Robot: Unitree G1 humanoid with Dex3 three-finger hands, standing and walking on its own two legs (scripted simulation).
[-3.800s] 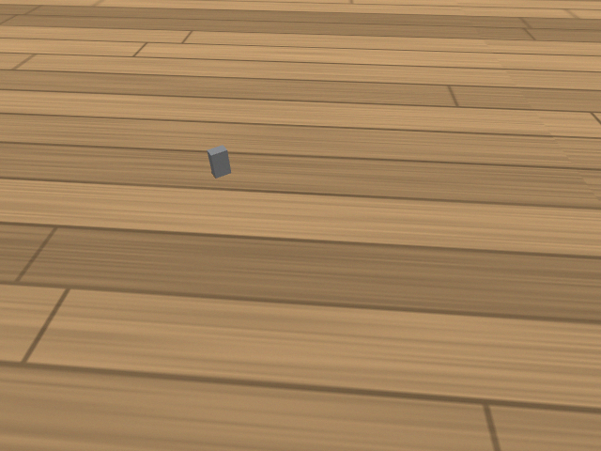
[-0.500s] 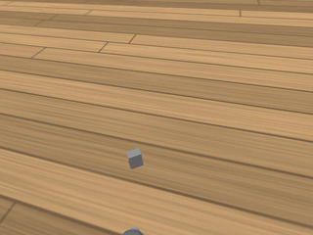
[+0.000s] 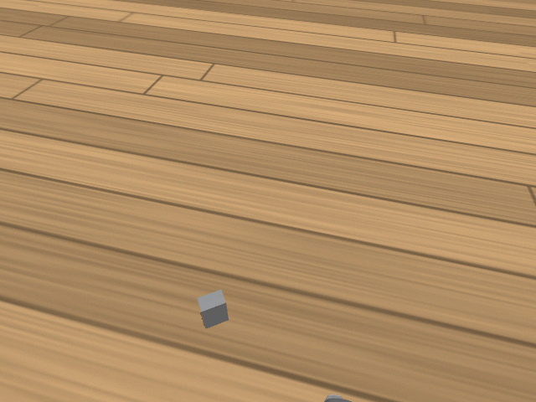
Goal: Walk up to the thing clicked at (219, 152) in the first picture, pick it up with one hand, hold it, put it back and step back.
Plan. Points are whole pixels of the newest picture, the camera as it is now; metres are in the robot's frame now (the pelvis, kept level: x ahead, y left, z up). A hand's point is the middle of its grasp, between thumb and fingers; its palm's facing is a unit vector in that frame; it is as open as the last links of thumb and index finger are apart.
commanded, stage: walk up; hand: left
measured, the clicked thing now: (213, 309) +0.59 +0.20 -0.70
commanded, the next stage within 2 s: none
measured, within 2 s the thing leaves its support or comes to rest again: neither
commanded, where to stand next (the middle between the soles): +0.25 -0.01 m, yaw -1 degrees
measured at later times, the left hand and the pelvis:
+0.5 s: hand out of the picture +0.18 +0.26 -0.14, palm faces -0.02 -0.91 -0.41, open 7.3 cm; pelvis +0.14 -0.02 -0.01, yaw +0 degrees
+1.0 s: hand (124, 381) +0.21 +0.26 -0.15, palm faces -0.05 -0.90 -0.43, open 7.3 cm; pelvis +0.19 -0.02 -0.01, yaw -2 degrees
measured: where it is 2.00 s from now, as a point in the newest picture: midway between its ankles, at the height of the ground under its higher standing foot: outside the picture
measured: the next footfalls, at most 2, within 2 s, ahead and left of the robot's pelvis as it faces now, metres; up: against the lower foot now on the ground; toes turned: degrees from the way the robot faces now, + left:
right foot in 0.10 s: +0.18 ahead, -0.15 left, +0.00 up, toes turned -4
left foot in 0.54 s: +0.27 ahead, +0.12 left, +0.00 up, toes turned -1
